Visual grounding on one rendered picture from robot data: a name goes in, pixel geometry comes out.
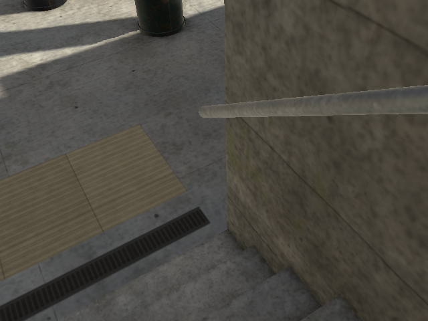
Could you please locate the stairs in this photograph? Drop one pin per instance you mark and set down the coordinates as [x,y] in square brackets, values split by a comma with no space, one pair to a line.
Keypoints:
[214,281]

